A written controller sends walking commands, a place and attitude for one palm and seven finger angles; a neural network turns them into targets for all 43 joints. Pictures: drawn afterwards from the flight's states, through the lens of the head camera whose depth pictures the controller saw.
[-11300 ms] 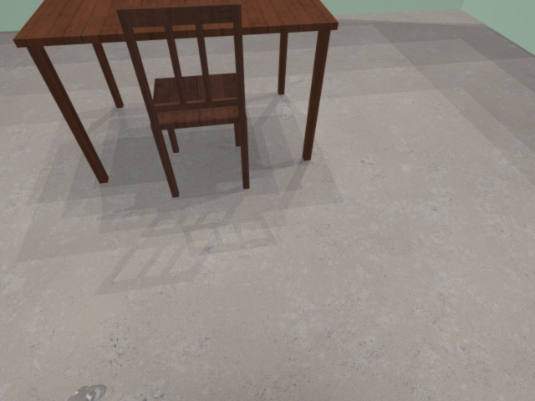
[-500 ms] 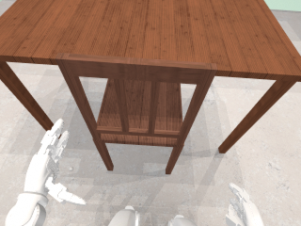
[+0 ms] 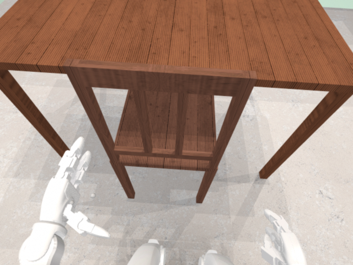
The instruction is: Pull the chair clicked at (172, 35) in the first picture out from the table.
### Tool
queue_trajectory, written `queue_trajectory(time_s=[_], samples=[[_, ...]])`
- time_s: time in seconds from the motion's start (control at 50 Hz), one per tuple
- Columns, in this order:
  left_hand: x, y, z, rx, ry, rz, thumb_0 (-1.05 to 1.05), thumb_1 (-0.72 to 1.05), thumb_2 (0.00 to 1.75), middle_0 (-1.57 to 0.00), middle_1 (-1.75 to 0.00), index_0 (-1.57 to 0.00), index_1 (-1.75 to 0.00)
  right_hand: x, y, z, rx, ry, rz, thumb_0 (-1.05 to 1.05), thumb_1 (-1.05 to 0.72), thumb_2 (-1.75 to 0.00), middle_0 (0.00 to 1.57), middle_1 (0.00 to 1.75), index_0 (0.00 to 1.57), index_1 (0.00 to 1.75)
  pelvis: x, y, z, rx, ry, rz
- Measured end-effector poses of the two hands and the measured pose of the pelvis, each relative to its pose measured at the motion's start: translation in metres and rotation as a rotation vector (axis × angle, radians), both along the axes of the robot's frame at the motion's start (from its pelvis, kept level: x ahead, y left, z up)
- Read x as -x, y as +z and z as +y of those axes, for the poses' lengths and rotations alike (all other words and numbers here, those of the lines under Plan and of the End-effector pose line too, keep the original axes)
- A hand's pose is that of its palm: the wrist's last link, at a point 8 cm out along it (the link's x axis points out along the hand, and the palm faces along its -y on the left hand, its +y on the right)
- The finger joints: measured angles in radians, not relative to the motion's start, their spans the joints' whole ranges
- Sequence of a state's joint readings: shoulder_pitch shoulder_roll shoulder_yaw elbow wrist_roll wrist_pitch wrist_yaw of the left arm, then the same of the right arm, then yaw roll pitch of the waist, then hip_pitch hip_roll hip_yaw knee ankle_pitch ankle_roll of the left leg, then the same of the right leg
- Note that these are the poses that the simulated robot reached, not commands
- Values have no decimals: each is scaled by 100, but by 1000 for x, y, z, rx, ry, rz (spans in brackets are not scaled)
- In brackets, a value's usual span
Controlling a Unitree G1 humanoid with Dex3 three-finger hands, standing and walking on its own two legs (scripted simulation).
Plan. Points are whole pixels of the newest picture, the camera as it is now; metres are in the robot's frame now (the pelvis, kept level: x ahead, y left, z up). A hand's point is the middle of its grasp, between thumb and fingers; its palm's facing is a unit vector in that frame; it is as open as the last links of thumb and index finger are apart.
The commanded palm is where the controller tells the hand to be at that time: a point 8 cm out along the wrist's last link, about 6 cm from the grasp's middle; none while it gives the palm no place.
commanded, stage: aim the fingers beside a spindle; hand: left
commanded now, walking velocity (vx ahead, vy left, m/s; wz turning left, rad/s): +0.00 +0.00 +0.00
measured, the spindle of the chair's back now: (144, 124) +0.47 +0.12 -0.02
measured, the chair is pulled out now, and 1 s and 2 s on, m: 0.00 0.00 0.00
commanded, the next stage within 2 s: push the fingers through the gap in 1.78 s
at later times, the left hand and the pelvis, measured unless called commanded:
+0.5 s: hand (119, 188) +0.27 +0.14 +0.02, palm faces -0.04 -1.00 -0.03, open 17.0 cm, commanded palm +0.26 +0.20 +0.01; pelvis +0.00 -0.01 -0.02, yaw -1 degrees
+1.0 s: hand (139, 177) +0.31 +0.11 +0.00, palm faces -0.04 -1.00 -0.03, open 17.0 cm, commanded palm +0.29 +0.16 -0.01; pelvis +0.00 -0.02 -0.03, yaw -1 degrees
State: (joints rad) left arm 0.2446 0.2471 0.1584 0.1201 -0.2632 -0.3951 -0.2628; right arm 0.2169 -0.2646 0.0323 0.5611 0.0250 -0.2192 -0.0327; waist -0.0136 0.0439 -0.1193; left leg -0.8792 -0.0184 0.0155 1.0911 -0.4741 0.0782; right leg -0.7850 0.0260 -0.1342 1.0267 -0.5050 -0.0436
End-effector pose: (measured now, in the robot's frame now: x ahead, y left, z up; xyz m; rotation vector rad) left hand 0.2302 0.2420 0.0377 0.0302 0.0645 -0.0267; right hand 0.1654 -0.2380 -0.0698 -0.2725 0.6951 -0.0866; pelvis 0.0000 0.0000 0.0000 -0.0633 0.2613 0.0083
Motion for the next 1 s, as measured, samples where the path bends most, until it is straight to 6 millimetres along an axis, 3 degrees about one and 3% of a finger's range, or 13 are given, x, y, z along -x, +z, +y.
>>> queue_trajectory(time_s=[0.48,1.0], samples=[[-23,-15,-44,-3,-13,-30,-1,-50,30,-6,-8,-6,-8,9,-25,-5,-29,-11,62,1,-90,-90,20,30,20,30,4,-15,-7,-15,-16,35],[-57,-35,-81,-2,-14,-38,-1,-50,30,-6,-8,-6,-8,20,-49,-24,-35,-33,150,1,-90,-90,20,30,20,30,4,-28,-20,-31,-24,76]])
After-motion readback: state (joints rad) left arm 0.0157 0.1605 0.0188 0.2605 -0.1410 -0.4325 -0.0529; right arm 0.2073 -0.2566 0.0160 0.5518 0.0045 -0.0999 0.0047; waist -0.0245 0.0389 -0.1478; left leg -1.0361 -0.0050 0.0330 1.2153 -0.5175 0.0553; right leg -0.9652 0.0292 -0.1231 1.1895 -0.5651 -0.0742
